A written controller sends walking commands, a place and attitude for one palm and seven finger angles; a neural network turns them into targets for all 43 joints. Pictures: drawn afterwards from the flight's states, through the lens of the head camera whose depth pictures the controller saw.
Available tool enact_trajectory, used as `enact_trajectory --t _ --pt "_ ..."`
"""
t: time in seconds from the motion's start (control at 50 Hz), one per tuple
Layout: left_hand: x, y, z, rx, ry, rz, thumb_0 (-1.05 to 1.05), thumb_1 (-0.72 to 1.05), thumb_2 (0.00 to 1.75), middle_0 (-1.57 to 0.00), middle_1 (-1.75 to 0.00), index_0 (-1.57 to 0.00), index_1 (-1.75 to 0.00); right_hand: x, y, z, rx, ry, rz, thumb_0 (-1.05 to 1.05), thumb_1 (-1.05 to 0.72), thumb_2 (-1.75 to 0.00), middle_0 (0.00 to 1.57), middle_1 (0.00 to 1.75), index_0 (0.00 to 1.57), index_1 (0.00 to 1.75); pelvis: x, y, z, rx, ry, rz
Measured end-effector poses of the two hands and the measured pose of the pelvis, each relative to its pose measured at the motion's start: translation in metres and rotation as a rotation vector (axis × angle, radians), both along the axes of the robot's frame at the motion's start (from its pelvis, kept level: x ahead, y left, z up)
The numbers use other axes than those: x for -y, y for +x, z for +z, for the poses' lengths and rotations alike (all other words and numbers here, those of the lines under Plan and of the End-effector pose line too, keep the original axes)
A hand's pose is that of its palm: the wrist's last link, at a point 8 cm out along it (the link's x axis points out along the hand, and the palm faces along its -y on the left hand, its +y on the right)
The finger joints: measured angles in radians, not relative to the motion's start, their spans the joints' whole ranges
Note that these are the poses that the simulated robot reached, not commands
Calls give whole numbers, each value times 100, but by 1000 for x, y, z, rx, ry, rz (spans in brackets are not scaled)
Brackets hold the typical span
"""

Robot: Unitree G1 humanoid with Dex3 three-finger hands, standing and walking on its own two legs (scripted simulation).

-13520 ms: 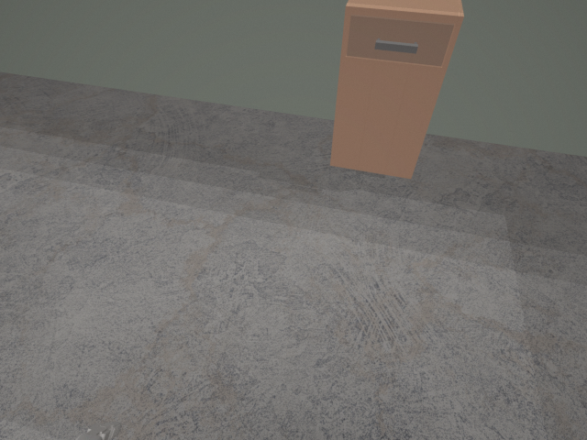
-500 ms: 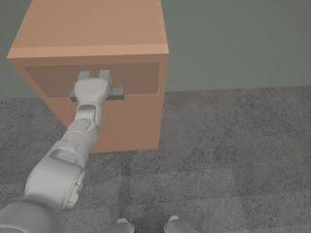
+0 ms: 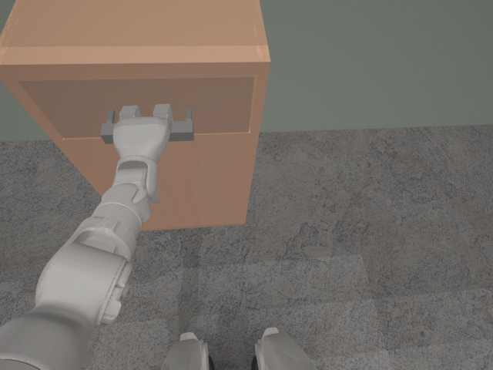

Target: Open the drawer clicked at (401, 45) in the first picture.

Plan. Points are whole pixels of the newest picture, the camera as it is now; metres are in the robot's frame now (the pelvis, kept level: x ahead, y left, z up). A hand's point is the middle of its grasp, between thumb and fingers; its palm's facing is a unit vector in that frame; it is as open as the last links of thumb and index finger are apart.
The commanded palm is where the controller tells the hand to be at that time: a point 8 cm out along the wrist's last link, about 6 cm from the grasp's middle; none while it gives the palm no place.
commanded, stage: lower the fingers behind the handle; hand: left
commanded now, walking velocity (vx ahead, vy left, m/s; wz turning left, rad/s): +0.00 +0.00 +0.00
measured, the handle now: (149, 122) +0.56 +0.12 -0.01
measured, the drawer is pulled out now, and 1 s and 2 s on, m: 0.00 0.00 0.05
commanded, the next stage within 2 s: close the thumb around the handle in 0.52 s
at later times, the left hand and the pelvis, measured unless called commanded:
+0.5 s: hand (153, 152) +0.51 +0.12 -0.03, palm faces -0.05 -0.02 -1.00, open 13.9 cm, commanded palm +0.49 +0.11 +0.02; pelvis -0.01 +0.01 -0.01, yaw +0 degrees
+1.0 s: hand (151, 153) +0.50 +0.12 -0.02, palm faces -0.05 -0.03 -1.00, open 9.8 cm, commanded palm +0.48 +0.12 +0.02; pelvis +0.00 +0.00 +0.00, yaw +0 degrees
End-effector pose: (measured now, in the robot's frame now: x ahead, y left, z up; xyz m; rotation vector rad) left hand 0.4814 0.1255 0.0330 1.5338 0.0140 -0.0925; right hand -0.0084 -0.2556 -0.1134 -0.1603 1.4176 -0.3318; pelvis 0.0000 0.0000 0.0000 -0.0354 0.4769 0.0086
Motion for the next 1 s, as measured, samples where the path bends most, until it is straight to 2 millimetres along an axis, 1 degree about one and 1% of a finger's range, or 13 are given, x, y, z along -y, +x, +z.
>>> enact_trajectory --t 0.16,0.34,0.5,0.7,0.76,0.82,1.0 --pt "1 3 -6 48 14 9 0 -49 30 -31 -120 -31 -120 -4 -7 -8 -20 5 -5 0 -91 -90 20 30 20 30 -4 -3 -8 -19 -7 -2" --pt "3 5 -5 23 18 31 0 -49 30 -31 -120 -31 -120 -9 -10 -8 -22 14 -11 0 -91 -90 20 30 20 30 -6 -6 -8 -16 -9 -1" --pt "3 9 -6 17 15 15 0 -49 30 -31 -120 -31 -120 -6 -11 -7 -17 -1 -10 0 -91 -90 20 30 20 30 -5 -5 -9 -22 -8 -3" --pt "3 7 -6 30 5 17 0 -47 30 -30 -120 -32 -120 -4 -9 -6 -29 2 -11 0 -91 -90 20 30 20 30 -4 -2 -7 -19 -7 -7" --pt "3 6 -6 27 1 22 0 -42 33 -30 -121 -32 -121 -3 -6 -6 -25 6 -10 0 -91 -90 20 30 20 30 -3 -1 -6 -16 -5 -8" --pt "2 6 -5 22 1 24 0 -32 37 -31 -122 -33 -122 -3 -3 -5 -18 7 -7 0 -91 -90 20 30 20 30 -2 0 -4 -12 -4 -8" --pt "1 4 -3 21 2 18 0 10 55 -33 -126 -36 -127 -2 6 -4 2 7 3 0 -91 -90 20 30 20 30 -1 2 -3 -8 -3 -7"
